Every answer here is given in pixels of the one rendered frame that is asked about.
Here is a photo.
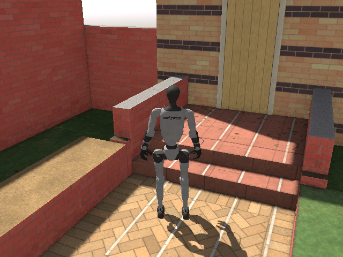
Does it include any left robot hand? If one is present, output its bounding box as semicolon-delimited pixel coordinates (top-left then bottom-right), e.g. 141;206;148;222
139;148;152;161

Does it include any left robot upper arm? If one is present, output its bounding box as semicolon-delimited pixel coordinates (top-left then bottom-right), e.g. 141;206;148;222
146;108;161;137

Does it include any robot left forearm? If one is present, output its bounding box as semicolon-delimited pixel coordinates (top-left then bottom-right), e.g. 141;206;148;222
141;129;152;150

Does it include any right robot upper arm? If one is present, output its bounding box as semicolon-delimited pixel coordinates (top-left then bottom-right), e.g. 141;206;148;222
184;109;197;138

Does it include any right robot hand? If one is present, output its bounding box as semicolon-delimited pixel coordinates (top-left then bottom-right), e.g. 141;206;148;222
189;148;202;159

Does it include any left robot thigh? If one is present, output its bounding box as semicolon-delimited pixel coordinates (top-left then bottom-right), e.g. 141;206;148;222
153;149;165;185

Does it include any robot right forearm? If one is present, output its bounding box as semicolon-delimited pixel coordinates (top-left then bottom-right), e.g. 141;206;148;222
191;131;200;150

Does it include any robot right shin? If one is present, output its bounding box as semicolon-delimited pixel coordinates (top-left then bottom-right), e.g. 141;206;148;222
181;176;189;212

